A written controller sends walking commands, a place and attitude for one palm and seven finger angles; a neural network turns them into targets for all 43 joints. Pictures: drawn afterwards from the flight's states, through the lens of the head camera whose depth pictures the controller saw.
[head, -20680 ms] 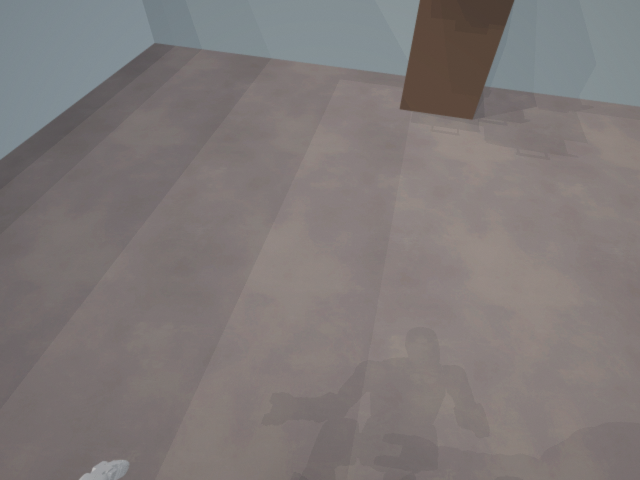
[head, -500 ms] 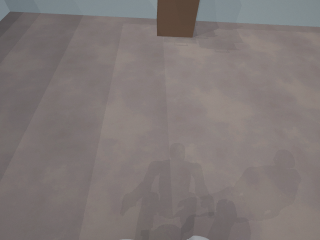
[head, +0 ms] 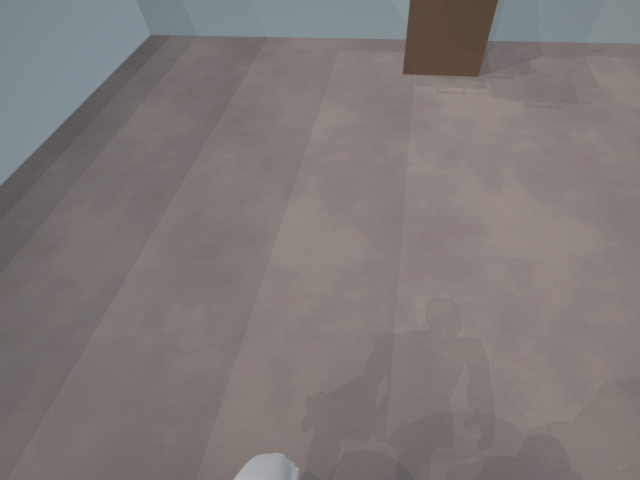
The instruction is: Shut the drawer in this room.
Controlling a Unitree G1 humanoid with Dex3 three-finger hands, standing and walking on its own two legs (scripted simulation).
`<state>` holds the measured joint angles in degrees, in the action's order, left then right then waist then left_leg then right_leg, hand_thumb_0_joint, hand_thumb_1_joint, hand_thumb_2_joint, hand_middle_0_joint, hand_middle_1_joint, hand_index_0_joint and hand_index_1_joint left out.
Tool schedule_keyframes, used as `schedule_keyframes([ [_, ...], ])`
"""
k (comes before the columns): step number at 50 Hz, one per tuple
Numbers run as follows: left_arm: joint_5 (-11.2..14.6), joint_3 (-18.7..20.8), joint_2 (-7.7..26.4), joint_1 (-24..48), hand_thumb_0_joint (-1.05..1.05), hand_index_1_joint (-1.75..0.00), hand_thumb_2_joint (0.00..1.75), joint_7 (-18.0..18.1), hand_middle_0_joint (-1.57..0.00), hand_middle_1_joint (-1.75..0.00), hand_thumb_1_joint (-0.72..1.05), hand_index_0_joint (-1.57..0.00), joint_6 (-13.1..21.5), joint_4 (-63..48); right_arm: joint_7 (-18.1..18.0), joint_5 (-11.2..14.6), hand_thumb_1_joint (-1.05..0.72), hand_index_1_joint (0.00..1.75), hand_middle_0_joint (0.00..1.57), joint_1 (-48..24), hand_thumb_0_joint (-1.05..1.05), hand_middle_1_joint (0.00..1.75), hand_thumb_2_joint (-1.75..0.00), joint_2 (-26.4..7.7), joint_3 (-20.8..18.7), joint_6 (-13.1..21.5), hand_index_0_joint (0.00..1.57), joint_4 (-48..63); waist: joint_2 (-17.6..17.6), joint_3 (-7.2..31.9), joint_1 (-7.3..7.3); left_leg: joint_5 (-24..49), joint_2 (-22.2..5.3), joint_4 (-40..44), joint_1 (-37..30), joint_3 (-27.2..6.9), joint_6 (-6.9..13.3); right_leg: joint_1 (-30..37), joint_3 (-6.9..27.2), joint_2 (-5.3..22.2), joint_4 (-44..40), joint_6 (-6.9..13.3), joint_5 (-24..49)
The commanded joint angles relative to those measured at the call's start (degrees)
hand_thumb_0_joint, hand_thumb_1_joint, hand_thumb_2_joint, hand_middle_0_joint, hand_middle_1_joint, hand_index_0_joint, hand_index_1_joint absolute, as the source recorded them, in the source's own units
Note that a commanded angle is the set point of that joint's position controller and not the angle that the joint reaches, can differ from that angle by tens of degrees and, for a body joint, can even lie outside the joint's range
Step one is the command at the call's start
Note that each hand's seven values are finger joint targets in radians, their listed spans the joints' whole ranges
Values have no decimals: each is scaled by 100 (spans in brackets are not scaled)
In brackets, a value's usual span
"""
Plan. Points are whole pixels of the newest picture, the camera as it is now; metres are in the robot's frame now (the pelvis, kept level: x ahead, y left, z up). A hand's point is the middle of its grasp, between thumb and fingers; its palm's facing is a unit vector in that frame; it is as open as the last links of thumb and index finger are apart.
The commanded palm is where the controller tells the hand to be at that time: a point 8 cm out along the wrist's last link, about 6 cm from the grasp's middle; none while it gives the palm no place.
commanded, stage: turn or walk to find it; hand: left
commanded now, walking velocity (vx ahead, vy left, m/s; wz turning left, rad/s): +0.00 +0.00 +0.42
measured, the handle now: out of the picture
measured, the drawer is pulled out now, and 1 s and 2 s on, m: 0.17 0.17 0.17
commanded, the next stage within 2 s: stand and wait in 0.34 s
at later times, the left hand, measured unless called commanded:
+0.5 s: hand out of the picture +0.00 +0.26 -0.17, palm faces +0.25 -0.93 -0.26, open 7.4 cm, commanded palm none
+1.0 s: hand out of the picture -0.01 +0.19 -0.18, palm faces +0.20 -0.96 -0.20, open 7.3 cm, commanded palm none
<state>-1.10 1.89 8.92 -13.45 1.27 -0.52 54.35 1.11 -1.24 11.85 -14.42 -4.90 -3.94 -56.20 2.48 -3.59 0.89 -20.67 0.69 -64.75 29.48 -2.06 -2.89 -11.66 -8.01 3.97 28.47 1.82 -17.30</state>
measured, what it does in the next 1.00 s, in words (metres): steps on the spot: left foot, then right foot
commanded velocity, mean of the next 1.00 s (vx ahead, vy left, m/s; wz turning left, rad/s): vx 0.00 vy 0.00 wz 0.07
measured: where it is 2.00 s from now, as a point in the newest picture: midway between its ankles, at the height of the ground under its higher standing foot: outside the picture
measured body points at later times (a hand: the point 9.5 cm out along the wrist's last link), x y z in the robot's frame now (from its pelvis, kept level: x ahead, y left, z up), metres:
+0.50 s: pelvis +0.00 +0.04 +0.00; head +0.02 +0.06 +0.45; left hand -0.02 +0.31 -0.15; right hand +0.15 -0.17 -0.14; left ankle -0.05 +0.14 -0.74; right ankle +0.00 -0.11 -0.68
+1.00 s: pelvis -0.01 +0.01 -0.01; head +0.02 +0.01 +0.44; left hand -0.02 +0.24 -0.16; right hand +0.04 -0.23 -0.16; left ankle -0.04 +0.13 -0.74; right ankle +0.04 -0.09 -0.74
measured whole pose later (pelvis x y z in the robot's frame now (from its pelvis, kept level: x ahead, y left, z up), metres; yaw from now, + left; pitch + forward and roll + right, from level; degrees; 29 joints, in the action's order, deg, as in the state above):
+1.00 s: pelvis -0.01 +0.01 -0.01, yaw +8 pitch -1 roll +0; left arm -0.7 2.7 9.6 -13.0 0.8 -1.7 61.9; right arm -1.9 -0.5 13.5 -11.0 -2.1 -0.8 -63.0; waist 0.2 -3.7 -1.0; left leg -17.0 -2.4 -28.6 10.8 2.9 -1.1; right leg -16.3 -2.7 -0.7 29.1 1.8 -12.3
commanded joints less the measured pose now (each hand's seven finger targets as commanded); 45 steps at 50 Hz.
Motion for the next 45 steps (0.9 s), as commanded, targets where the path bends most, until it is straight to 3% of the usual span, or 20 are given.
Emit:
schedule_keyframes([
  [1, -35, 267, 1156, -456, 0, -30, 90, 66, -20, -30, 90, -20, 157, -226, -44, 16, -90, 30, 20, -399, 0, 30, -90, -229, 2, 112, 20, 423, -1173, 305, -277, -358, -199, 427, 273, 147, -123, 842, 853, 1481, -720, 576, 3129],
  [7, -80, 334, 1458, -738, 0, -30, 90, 49, -20, -30, 90, -20, 94, -24, -60, 81, -90, 30, 20, -814, 0, 30, -90, -159, 136, 190, 20, 490, -1477, 534, -479, -625, -143, 2035, -391, 547, -11, 1180, 674, 1588, -374, 640, 3884],
  [9, -69, 348, 1495, -615, 0, -30, 90, 51, -20, -30, 90, -20, 75, 4, -75, 89, -90, 30, 20, -667, 0, 30, -90, -205, 152, 223, 20, 457, -1490, 617, -369, -312, -131, 2714, -805, 675, 41, 1082, 565, 1591, -183, 522, 3802],
  [11, -11, 362, 1481, -359, 0, -30, 90, 36, -20, -30, 90, -20, 50, 7, -68, 76, -90, 30, 20, -305, 0, 30, -90, -317, 126, 283, 20, 366, -1229, 767, -109, 779, -196, 4013, -1772, 668, 124, 612, 222, 1418, 320, 160, 3079],
  [12, 33, 349, 1314, -424, 0, -30, 90, 18, -20, -30, 90, -20, 21, -85, -67, 40, -90, 30, 20, -98, 0, 30, -90, -675, 40, 353, 20, 347, -351, 990, 13, 1987, -765, 4412, -2786, 38, 359, -262, -71, 1130, 1089, -163, 2081],
  [13, 53, 259, 979, -435, 0, -30, 90, -21, -20, -30, 90, -20, -1, -265, -86, 13, -90, 30, 20, 148, 0, 30, -90, -1218, -91, 368, 20, 336, 1259, 1057, 115, 4215, -2128, 4266, -3647, -1606, 1051, -1789, -263, 444, 2089, -540, -1061],
  [14, 8, 173, 900, -41, 0, -30, 90, 11, -20, -30, 90, -20, -52, -387, -145, 54, -90, 30, 20, 449, 0, 30, -90, -1337, -133, 309, 20, 220, 1251, 933, 307, 5292, -2430, 4267, -3415, -1705, 1472, -2003, 192, 288, 2802, -570, -2062],
  [16, 41, 227, 998, 226, 0, -30, 90, 28, -20, -30, 90, -20, -115, -291, -245, 40, -90, 30, 20, 169, 0, 30, -90, -1068, -69, 319, 20, 216, 1253, 741, 187, 4920, -1995, 4208, -2993, -1333, 1424, -2077, 649, 299, 3444, -577, -1557],
  [18, 30, 235, 974, 108, 0, -30, 90, -35, -20, -30, 90, -20, -90, -144, -252, 25, -90, 30, 20, -207, 0, 30, -90, -817, 14, 360, 20, 337, 572, 584, -16, 4553, -1595, 4246, -2841, -835, 1261, -2040, 659, 244, 3575, -605, -960],
  [20, 20, 200, 921, -16, 0, -30, 90, -47, -20, -30, 90, -20, -92, -39, -251, 43, -90, 30, 20, -248, 0, 30, -90, -724, 44, 407, 20, 340, 392, 596, -77, 4364, -1437, 4353, -2779, -604, 1176, -1888, 655, 212, 3449, -629, -689],
  [28, 27, 45, 681, 133, 0, -30, 90, -30, -20, -30, 90, -20, -81, 29, -247, -1, -90, 30, 20, -140, 0, 30, -90, -599, 61, 414, 20, 118, 552, 285, -58, 3606, -1384, 4457, -2192, -676, 1191, -883, 459, 15, 1500, -560, -666],
  [31, 26, 37, 718, -319, 0, -30, 90, -19, -20, -30, 90, -20, 27, 241, -244, 39, -90, 30, 20, -165, 0, 30, -90, -543, 65, 420, 20, -15, 392, 406, -262, 3037, -1145, 4064, -2007, -581, 888, -2, 347, -58, -30, -498, 430],
  [32, 10, 39, 819, -503, 0, -30, 90, 4, -20, -30, 90, -20, 82, 340, -235, 66, -90, 30, 20, -138, 0, 30, -90, -381, 94, 440, 20, -60, 115, 418, -333, 2382, -921, 3790, -1735, -408, 644, 465, 510, 143, -588, -462, 1048],
  [33, -21, 57, 1087, -504, 0, -30, 90, 36, -20, -30, 90, -20, 145, 372, -218, 106, -90, 30, 20, 67, 0, 30, -90, -91, 140, 449, 20, -71, -676, 476, -211, 1339, -525, 3386, -1304, -57, 367, 813, 1317, 831, -719, -218, 1758],
  [34, -11, 67, 1293, -367, 0, -30, 90, 35, -20, -30, 90, -20, 164, 348, -206, 123, -90, 30, 20, 164, 0, 30, -90, 97, 204, 406, 20, -62, -1353, 334, -141, -71, -124, 3184, -1093, 227, 206, 646, 1881, 1487, -966, 231, 2065],
  [35, 5, 159, 1427, -395, 0, -30, 90, 19, -20, -30, 90, -20, 191, 317, -241, 79, -90, 30, 20, 64, 0, 30, -90, 0, 173, 292, 20, -31, -2252, 287, -288, -1047, -112, 2569, -1179, 130, 196, 151, 2308, 1671, -1397, 578, 1746],
  [36, -7, 126, 1256, -280, 0, -30, 90, 29, -20, -30, 90, -20, 158, 329, -244, 53, -90, 30, 20, -7, 0, 30, -90, -139, 137, 246, 20, -63, -2048, 9, -282, -1083, -200, 2111, -1225, 36, 239, -263, 2280, 1623, -1559, 737, 1271],
  [38, -10, 91, 1042, 15, 0, -30, 90, 21, -20, -30, 90, -20, 138, 318, -244, 69, -90, 30, 20, 223, 0, 30, -90, 16, 177, 292, 20, -287, -1146, 47, -122, -698, -272, 2028, -1250, 85, 271, -156, 1795, 1283, -1266, 769, 1591],
  [40, -9, 123, 970, 7, 0, -30, 90, 16, -20, -30, 90, -20, 139, 358, -258, 61, -90, 30, 20, 357, 0, 30, -90, 134, 215, 310, 20, -390, -1062, 236, -130, -486, -290, 2383, -1306, 262, 218, 80, 1575, 1065, -1135, 682, 1887],
  [45, 9, 276, 1148, -90, 0, -30, 90, 11, -20, -30, 90, -20, 27, 444, -328, 67, -90, 30, 20, 327, 0, 30, -90, 80, 206, 324, 20, -395, -1062, 343, -206, -147, -319, 3089, -1475, 489, 130, 100, 1998, 1035, -1017, 706, 2063],
])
